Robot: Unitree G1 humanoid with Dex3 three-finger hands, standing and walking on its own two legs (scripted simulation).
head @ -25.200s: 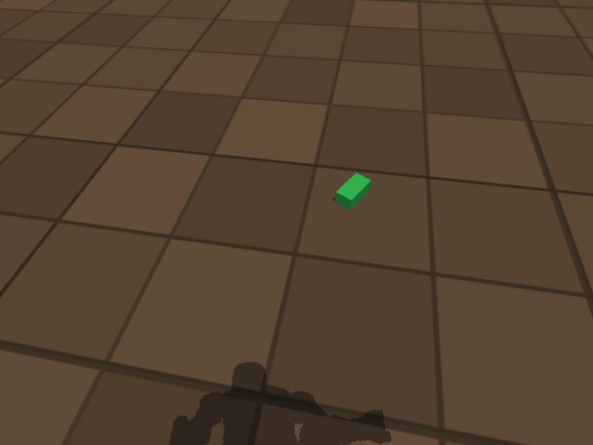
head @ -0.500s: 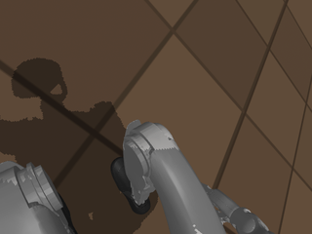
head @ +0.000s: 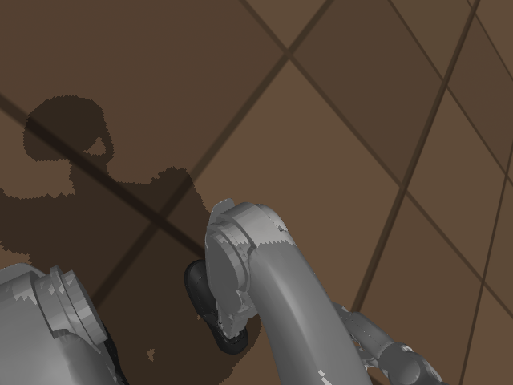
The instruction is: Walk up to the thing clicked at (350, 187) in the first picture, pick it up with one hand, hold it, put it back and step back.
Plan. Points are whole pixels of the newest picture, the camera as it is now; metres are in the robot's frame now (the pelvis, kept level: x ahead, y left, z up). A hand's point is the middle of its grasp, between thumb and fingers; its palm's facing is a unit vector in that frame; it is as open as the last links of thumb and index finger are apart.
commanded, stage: settle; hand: left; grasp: from above
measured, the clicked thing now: out of the picture +0.45 +0.39 -0.27
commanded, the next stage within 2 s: lift in 0.72 s
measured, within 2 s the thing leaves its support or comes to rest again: leaves its support in 0.16 s
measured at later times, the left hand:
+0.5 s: hand out of the picture +0.43 +0.40 -0.16, palm faces -0.43 -0.10 -0.90, open 11.0 cm
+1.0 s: hand out of the picture +0.42 +0.39 -0.10, palm faces -0.44 -0.13 -0.89, open 11.0 cm
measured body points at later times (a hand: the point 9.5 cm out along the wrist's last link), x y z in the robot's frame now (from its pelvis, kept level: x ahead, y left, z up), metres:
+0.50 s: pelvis +0.00 +0.00 +0.01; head +0.24 +0.14 +0.37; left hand +0.45 +0.40 -0.11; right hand +0.12 -0.25 -0.07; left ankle +0.07 +0.12 -0.27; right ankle +0.11 -0.10 -0.27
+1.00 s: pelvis +0.00 +0.00 +0.04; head +0.23 +0.12 +0.41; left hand +0.44 +0.39 -0.05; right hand +0.09 -0.26 -0.05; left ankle +0.07 +0.12 -0.27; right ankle +0.11 -0.10 -0.27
